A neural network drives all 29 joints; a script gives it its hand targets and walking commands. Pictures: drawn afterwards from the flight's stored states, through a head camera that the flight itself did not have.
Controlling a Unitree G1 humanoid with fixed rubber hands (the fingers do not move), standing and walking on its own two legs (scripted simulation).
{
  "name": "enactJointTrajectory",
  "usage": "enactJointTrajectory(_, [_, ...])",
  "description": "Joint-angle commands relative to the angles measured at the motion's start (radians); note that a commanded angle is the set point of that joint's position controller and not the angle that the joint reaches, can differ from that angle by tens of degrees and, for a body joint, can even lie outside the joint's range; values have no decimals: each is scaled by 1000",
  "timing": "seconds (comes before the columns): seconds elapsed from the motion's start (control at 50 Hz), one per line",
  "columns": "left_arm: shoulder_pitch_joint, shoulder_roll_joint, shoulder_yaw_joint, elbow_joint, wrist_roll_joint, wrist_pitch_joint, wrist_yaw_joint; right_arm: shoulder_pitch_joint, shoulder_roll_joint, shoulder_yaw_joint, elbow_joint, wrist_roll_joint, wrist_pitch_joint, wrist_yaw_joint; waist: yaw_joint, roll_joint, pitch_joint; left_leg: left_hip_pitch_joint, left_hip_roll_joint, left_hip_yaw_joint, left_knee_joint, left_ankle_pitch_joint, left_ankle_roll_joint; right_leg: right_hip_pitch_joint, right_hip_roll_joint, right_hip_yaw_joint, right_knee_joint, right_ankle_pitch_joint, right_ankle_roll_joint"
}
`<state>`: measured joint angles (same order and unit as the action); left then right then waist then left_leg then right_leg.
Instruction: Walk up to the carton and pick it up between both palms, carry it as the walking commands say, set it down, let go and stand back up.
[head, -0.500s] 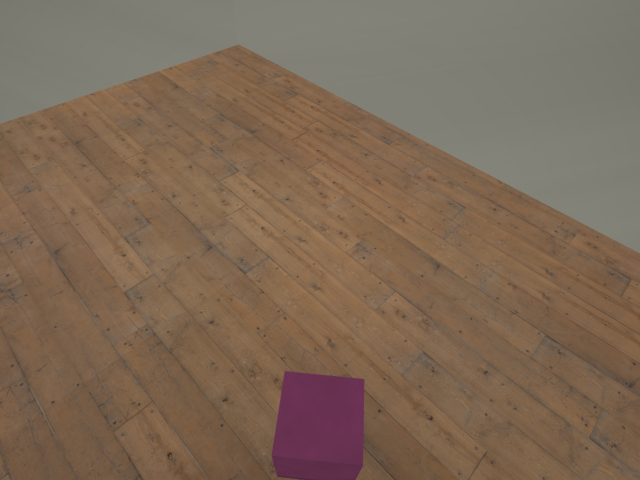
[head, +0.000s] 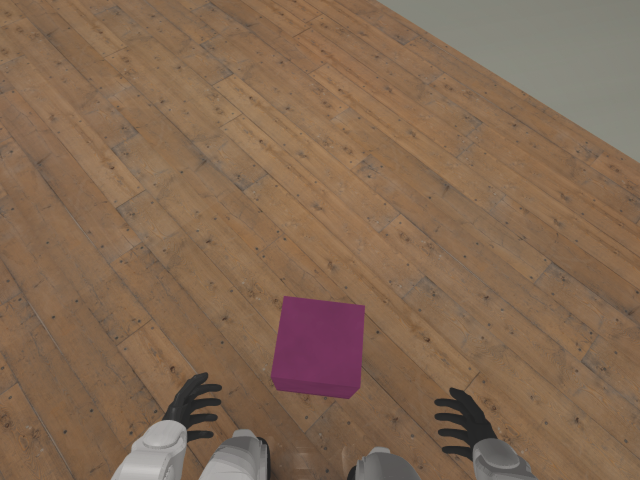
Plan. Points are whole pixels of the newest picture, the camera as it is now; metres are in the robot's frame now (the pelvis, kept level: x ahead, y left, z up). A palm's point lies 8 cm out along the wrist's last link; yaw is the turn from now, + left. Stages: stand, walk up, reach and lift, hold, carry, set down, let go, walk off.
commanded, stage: reach and lift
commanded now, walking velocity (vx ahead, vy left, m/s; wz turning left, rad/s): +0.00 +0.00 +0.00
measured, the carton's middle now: (318, 350) +0.39 -0.01 -0.62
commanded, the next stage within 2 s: none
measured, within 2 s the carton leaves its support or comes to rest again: neither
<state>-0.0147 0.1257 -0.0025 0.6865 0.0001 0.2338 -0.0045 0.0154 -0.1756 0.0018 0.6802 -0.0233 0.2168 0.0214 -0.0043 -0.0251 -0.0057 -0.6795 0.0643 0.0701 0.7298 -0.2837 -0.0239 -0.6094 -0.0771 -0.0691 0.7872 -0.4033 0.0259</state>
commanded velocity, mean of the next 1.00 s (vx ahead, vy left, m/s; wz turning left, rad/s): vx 0.00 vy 0.00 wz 0.00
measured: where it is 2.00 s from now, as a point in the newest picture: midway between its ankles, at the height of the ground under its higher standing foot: outside the picture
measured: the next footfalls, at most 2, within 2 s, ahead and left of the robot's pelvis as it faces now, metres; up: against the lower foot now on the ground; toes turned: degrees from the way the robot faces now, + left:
none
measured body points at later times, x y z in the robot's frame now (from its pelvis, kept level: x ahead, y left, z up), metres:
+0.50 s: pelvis -0.10 +0.01 -0.05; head +0.13 +0.03 +0.34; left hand +0.30 +0.21 -0.18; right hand +0.29 -0.19 -0.17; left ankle +0.03 +0.14 -0.71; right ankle -0.02 -0.13 -0.71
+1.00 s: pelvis -0.08 +0.01 -0.08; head +0.24 +0.02 +0.25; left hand +0.40 +0.18 -0.22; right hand +0.38 -0.19 -0.23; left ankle +0.03 +0.14 -0.71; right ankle -0.02 -0.13 -0.71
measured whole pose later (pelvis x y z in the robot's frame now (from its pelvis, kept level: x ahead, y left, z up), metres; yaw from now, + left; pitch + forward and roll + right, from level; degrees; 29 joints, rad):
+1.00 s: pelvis -0.08 +0.01 -0.08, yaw +0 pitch +40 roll -1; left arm -0.95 0.21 0.11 0.80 -0.03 0.06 0.11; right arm -0.87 -0.20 -0.22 0.80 0.06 0.01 -0.12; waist 0.00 -0.02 0.07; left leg -1.47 0.06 0.03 0.98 -0.20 0.00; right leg -1.41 -0.06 -0.05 1.06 -0.35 0.01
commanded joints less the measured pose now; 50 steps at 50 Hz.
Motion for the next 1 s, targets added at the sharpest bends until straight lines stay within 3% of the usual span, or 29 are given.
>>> enactJointTrajectory(0.0, [-195,220,210,-176,62,-158,31,-154,-21,-126,-128,34,-144,-53,-12,36,-581,-4,-102,-109,183,579,45,-93,85,89,120,714,36])
enactJointTrajectory(0.02, [-200,223,202,-157,53,-166,31,-170,-48,-165,-141,19,-153,-67,-42,-7,-617,-25,-103,-110,197,551,42,-103,94,87,126,714,34])
enactJointTrajectory(0.08, [-293,227,208,-203,41,-189,27,-236,-40,-178,-170,56,-160,-93,-38,-28,-723,-99,-117,-84,203,420,41,-85,102,93,128,648,23])
enactJointTrajectory(0.1, [-398,260,209,-220,30,-194,30,-320,-71,-197,-186,52,-164,-103,-43,-25,-705,-119,-119,-72,222,348,37,-138,107,92,140,564,22])
enactJointTrajectory(0.14, [-486,250,199,-216,18,-165,30,-438,-95,-205,-196,66,-133,-103,-4,14,-661,-119,-115,-63,208,194,37,-201,114,84,108,309,9])
enactJointTrajectory(0.16, [-557,263,191,-237,-11,-154,29,-479,-104,-211,-216,70,-127,-104,-28,9,-629,-120,-109,-58,198,110,37,-226,111,84,75,205,3])
enactJointTrajectory(0.22, [-659,240,144,-153,-85,-91,16,-643,-113,-195,-230,88,-77,-115,-20,0,-546,-153,-103,-38,189,-109,36,-257,98,82,37,-64,0])
enactJointTrajectory(0.24, [-707,235,137,-157,-98,-72,14,-672,-148,-236,-212,71,-57,-111,-36,40,-560,-131,-103,-40,180,-122,25,-267,101,70,43,-88,-7])
enactJointTrajectory(0.28, [-805,229,133,-70,-118,-50,14,-771,-146,-261,-175,61,-41,-118,-66,8,-538,-146,-94,-49,183,-185,28,-310,101,53,43,-164,-6])
enactJointTrajectory(0.3, [-806,230,147,-45,-108,-44,18,-777,-156,-274,-149,51,-38,-124,-40,31,-517,-157,-95,-38,192,-159,25,-316,102,66,47,-155,-9])
enactJointTrajectory(0.36, [-909,193,161,88,-100,-35,28,-883,-136,-295,-41,34,-32,-122,-71,19,-472,-145,-99,-58,185,-200,25,-391,115,51,63,-182,-12])
enactJointTrajectory(0.38, [-953,174,163,96,-94,-39,35,-913,-140,-304,1,36,-35,-120,-51,54,-462,-164,-110,-56,183,-191,16,-420,121,50,84,-165,-20])
enactJointTrajectory(0.42, [-1008,172,195,107,-64,-71,55,-937,-143,-326,56,23,-65,-108,-62,71,-534,-120,-109,-70,188,-175,3,-470,125,33,104,-110,-22])
enactJointTrajectory(0.44, [-981,180,219,128,-35,-84,72,-900,-136,-324,102,24,-73,-106,-31,90,-560,-102,-113,-66,194,-99,-2,-481,129,42,119,-45,-19])
enactJointTrajectory(0.46, [-1048,166,223,136,-43,-98,87,-983,-149,-333,132,27,-90,-102,-56,84,-574,-113,-116,-72,219,-85,-2,-528,133,36,141,-48,-24])
enactJointTrajectory(0.48, [-1073,184,247,91,-31,-122,98,-968,-151,-345,116,17,-108,-108,-42,70,-652,-90,-122,-67,227,-26,-3,-506,137,41,138,9,-24])
enactJointTrajectory(0.5, [-1097,161,240,85,-36,-134,106,-1007,-160,-349,107,30,-132,-108,-64,66,-678,-106,-122,-67,234,0,-4,-527,139,36,133,29,-22])
enactJointTrajectory(0.54, [-1163,205,272,-7,-20,-167,135,-1060,-188,-357,71,40,-164,-124,-43,51,-872,-33,-127,-66,275,88,-1,-483,150,31,163,102,-18])
enactJointTrajectory(0.56, [-1131,191,278,-3,-16,-178,148,-1057,-193,-359,74,47,-185,-130,-30,87,-900,-11,-131,-68,292,187,-1,-491,151,39,176,191,-20])
enactJointTrajectory(0.58, [-1160,193,275,-40,-25,-190,156,-1080,-216,-375,46,43,-197,-139,-57,92,-977,23,-132,-78,328,297,0,-495,155,38,193,285,-24])
enactJointTrajectory(0.6, [-1167,204,278,-59,-19,-201,160,-1079,-212,-366,43,52,-205,-143,-39,112,-1040,48,-138,-75,345,359,3,-497,156,37,209,329,-22])
enactJointTrajectory(0.62, [-1123,188,261,-51,-25,-203,165,-1042,-214,-368,50,53,-213,-146,-64,87,-1096,87,-135,-87,354,414,9,-476,162,30,220,375,-26])
enactJointTrajectory(0.64, [-1133,199,253,-47,-7,-200,167,-1049,-210,-367,37,75,-214,-146,-47,133,-1113,131,-130,-94,359,444,16,-527,165,31,226,370,-23])
enactJointTrajectory(0.68, [-1135,175,245,-67,-21,-203,167,-1050,-231,-371,20,73,-235,-149,-73,134,-1160,161,-121,-112,381,541,13,-587,167,35,229,416,-36])
enactJointTrajectory(0.8, [-1281,186,206,-179,-75,-239,143,-1225,-244,-358,-157,97,-276,-159,-86,109,-1289,94,-122,-115,382,610,31,-501,160,56,221,545,-36])
enactJointTrajectory(0.84, [-1259,182,210,-105,-79,-229,132,-1217,-228,-349,-119,88,-273,-158,-84,84,-1262,58,-117,-116,373,580,39,-512,154,57,211,507,-35])
enactJointTrajectory(0.86, [-1257,198,222,-61,-59,-225,126,-1235,-221,-346,-102,84,-263,-158,-60,88,-1233,5,-123,-98,370,525,41,-504,151,65,208,482,-27])
enactJointTrajectory(0.92, [-1193,173,238,-19,-38,-229,110,-1188,-184,-354,-91,69,-269,-146,-64,65,-1219,-47,-123,-102,360,546,42,-465,150,67,211,546,-19])
enactJointTrajectory(0.98, [-1166,154,273,58,-7,-236,101,-1155,-160,-356,-3,51,-273,-135,-47,70,-1084,-130,-124,-99,370,513,38,-578,145,77,216,493,-19])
